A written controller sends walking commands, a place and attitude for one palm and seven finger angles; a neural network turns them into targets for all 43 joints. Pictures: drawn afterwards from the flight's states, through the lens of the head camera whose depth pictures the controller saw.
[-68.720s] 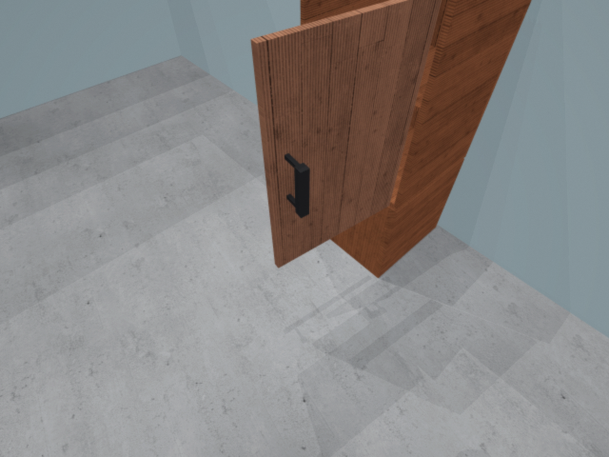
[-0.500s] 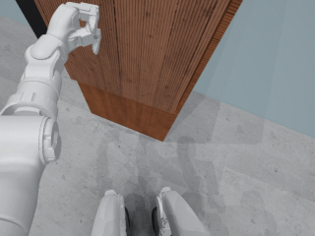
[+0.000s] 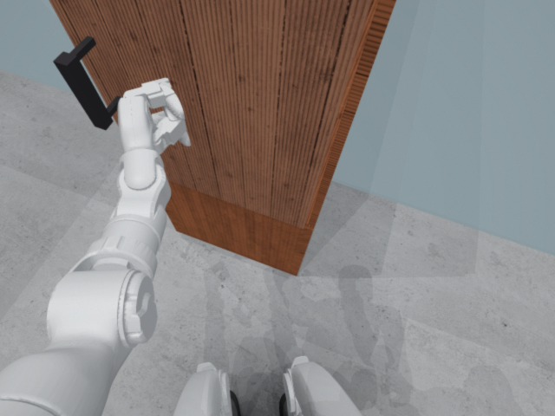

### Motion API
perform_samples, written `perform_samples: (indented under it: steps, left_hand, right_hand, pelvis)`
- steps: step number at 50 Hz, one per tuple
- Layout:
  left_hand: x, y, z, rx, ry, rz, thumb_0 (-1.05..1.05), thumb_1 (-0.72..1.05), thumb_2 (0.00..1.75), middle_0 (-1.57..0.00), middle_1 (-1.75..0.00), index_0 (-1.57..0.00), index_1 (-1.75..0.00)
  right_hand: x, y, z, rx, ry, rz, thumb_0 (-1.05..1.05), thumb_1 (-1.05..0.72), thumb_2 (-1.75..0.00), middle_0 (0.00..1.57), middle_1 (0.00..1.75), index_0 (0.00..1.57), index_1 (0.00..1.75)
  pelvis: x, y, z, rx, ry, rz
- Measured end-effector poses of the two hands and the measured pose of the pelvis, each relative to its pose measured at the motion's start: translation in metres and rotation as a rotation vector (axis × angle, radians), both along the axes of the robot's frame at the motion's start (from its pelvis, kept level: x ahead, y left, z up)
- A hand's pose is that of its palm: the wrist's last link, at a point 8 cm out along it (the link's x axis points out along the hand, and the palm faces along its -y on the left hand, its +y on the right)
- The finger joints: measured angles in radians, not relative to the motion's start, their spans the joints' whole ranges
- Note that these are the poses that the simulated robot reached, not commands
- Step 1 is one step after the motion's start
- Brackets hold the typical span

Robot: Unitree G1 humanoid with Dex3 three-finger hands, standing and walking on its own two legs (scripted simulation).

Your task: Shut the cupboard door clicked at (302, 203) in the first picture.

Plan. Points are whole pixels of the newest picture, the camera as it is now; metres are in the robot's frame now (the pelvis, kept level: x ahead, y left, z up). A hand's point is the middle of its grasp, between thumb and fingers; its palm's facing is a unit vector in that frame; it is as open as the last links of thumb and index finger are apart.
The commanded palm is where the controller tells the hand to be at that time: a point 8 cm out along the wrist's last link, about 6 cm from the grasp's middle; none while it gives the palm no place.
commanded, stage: pull the fist back off the door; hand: left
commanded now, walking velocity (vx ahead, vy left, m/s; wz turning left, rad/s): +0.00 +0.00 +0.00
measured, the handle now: (95, 85) +0.62 +0.21 +0.06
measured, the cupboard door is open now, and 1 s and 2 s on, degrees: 0 0 0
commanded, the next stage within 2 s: draw the hand back to the body in 0.40 s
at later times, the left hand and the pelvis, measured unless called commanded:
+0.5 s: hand (188, 166) +0.45 +0.07 +0.07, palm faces +0.04 -1.00 -0.05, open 3.1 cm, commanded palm +0.43 +0.12 +0.06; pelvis +0.00 -0.01 +0.01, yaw +2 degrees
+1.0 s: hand (94, 209) +0.35 +0.15 +0.14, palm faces +0.03 -1.00 -0.03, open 3.1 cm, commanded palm +0.31 +0.21 +0.15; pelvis +0.01 +0.01 +0.06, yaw +2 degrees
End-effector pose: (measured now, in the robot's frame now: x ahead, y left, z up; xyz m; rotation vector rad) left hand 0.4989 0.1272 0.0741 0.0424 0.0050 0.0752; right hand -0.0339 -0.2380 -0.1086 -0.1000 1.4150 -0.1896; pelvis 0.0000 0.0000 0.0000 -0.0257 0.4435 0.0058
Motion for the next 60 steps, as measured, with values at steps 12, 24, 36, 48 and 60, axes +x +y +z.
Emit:
perform_samples:
  steps: [12,24,36,48,60]
  left_hand:
    - [-0.051,0.005,-0.010,-0.008,-0.029,-0.020,0.02,0.90,0.90,-1.30,-1.50,-1.30,-1.50]
    - [-0.075,-0.006,-0.004,0.015,-0.042,-0.038,0.02,0.90,0.90,-1.31,-1.50,-1.31,-1.50]
    - [-0.097,0.027,0.022,0.025,-0.056,-0.010,0.02,0.90,0.90,-1.30,-1.50,-1.30,-1.50]
    - [-0.160,0.068,0.064,-0.002,-0.075,-0.044,0.02,0.90,0.90,-1.30,-1.50,-1.31,-1.50]
    - [-0.221,0.111,0.106,0.168,0.019,0.025,0.02,0.90,0.90,-1.13,-1.32,-1.14,-1.31]
  right_hand:
    - [0.064,-0.035,0.006,-0.049,-0.112,0.071,0.00,-0.90,-0.90,0.20,0.30,0.20,0.30]
    - [0.119,-0.030,0.005,-0.047,-0.274,0.119,0.00,-0.90,-0.90,0.20,0.30,0.20,0.30]
    - [0.096,-0.011,0.013,0.010,-0.250,0.052,0.01,-0.90,-0.90,0.20,0.30,0.20,0.30]
    - [0.145,-0.010,0.065,-0.066,-0.416,0.100,0.01,-0.90,-0.90,0.21,0.30,0.20,0.30]
    - [0.241,0.035,0.126,-0.050,-0.685,0.168,0.01,-0.90,-0.90,0.20,0.30,0.20,0.30]
  pelvis:
    - [0.005,-0.011,0.009,0.021,-0.047,0.017]
    - [-0.001,-0.014,0.009,0.026,-0.084,0.028]
    - [0.002,-0.009,0.026,0.038,-0.135,-0.007]
    - [0.011,0.003,0.058,0.017,-0.265,0.026]
    - [0.023,0.019,0.086,0.021,-0.398,0.033]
